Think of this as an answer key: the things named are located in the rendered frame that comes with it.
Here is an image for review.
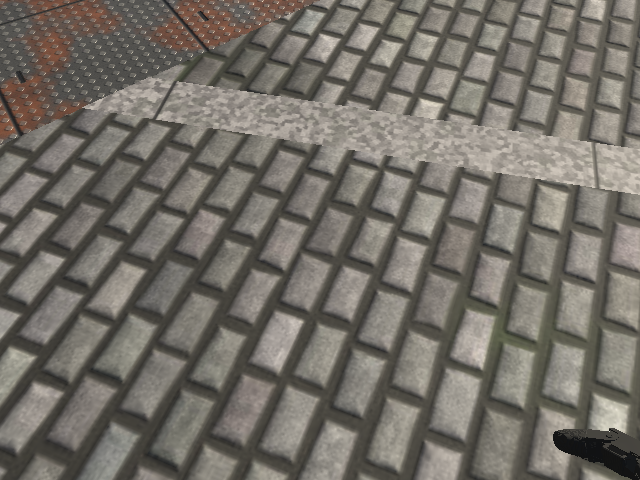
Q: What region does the robot right hand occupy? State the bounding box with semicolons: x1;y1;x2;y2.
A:
553;428;640;480

